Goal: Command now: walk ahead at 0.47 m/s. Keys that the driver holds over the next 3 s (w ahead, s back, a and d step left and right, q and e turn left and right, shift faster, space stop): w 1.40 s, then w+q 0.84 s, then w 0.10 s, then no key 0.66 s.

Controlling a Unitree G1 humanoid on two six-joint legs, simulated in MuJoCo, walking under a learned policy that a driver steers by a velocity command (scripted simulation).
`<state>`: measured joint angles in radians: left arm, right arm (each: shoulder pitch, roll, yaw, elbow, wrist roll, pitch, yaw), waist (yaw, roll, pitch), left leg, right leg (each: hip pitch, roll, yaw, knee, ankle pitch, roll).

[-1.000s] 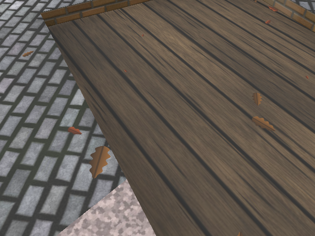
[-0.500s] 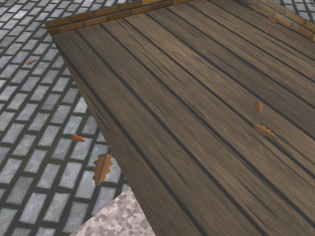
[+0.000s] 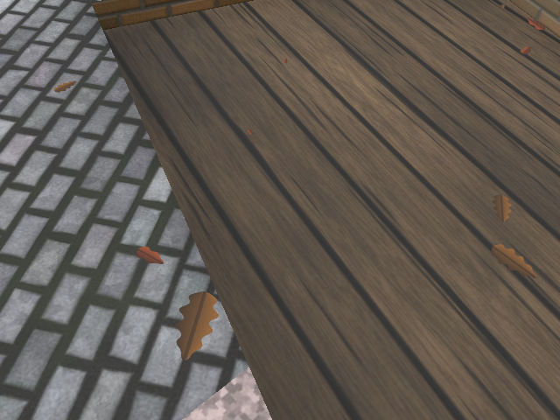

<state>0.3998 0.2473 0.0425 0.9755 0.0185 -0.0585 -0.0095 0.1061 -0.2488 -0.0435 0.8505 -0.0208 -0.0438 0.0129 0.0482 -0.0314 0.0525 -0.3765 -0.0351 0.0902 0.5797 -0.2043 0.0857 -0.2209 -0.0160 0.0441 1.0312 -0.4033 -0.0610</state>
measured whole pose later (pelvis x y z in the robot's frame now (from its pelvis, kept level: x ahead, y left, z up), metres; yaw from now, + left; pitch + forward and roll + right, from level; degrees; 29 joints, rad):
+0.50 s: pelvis +0.27 +0.00 -0.05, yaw +1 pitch +1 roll +4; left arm 0.02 0.22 0.04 0.79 0.02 -0.05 -0.06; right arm 0.48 -0.18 -0.04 1.03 -0.05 -0.09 -0.06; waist -0.10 -0.05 0.04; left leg 0.00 -0.15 0.07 0.69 -0.71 0.09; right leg -0.51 -0.08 0.03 0.44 0.35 -0.06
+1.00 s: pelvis +0.58 +0.02 -0.14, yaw +0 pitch +3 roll -2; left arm 0.43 0.18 0.02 1.06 -0.02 -0.03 0.04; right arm 0.06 -0.14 0.04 0.62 0.01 -0.08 0.01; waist 0.03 0.01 -0.05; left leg -1.08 0.22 -0.03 1.44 -0.25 0.00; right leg -0.05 0.00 -0.04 0.39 -0.39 0.03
